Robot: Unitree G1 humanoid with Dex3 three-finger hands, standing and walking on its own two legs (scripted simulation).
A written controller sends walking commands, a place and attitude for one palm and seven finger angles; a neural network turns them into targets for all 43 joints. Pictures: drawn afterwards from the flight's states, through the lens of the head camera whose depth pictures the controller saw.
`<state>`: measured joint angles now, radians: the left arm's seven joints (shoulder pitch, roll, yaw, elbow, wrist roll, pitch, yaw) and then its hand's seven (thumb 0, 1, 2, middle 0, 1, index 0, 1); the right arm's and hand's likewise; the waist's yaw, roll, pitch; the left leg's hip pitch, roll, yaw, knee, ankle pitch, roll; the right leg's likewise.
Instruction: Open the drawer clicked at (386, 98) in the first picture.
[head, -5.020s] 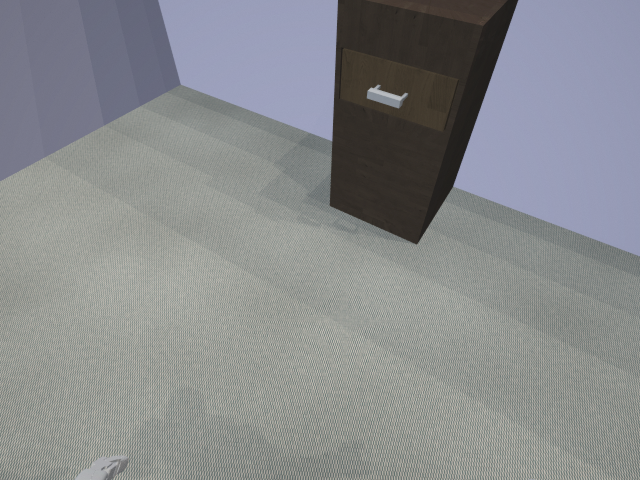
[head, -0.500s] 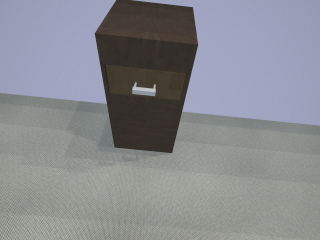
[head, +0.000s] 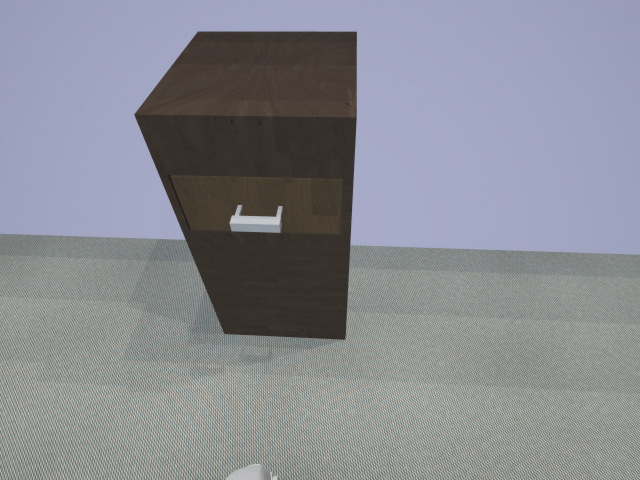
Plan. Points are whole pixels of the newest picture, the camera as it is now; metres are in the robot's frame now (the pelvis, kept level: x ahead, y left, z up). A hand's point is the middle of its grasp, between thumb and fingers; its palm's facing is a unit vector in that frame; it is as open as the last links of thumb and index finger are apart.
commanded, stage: take the last steps up to it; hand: left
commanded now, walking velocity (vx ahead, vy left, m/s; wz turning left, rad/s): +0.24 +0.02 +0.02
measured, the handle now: (257, 217) +0.69 +0.18 -0.15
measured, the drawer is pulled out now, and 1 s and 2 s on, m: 0.00 0.00 0.00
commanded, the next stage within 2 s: come to a stop and stand still in 0.20 s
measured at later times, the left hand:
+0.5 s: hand (202, 473) +0.18 +0.19 -0.18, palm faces +0.05 -0.98 -0.21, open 7.3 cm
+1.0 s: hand (181, 465) +0.19 +0.23 -0.18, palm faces +0.09 -0.97 -0.21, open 7.4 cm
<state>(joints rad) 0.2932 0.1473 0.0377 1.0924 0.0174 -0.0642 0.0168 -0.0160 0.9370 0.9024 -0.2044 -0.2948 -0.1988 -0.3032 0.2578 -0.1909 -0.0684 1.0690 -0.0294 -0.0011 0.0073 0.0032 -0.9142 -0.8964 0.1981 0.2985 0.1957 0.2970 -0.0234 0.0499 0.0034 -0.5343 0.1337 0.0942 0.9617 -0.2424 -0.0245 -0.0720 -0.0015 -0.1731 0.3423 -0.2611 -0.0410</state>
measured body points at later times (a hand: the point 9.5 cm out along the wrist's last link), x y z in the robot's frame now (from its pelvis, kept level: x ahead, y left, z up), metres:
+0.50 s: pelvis +0.15 +0.01 -0.01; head +0.17 +0.01 +0.44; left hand +0.18 +0.25 -0.16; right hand +0.19 -0.22 -0.16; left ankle +0.17 +0.12 -0.74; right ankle +0.19 -0.11 -0.73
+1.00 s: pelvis +0.12 +0.03 -0.01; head +0.14 +0.05 +0.44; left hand +0.18 +0.28 -0.17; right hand +0.18 -0.21 -0.15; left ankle +0.10 +0.15 -0.74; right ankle +0.18 -0.10 -0.73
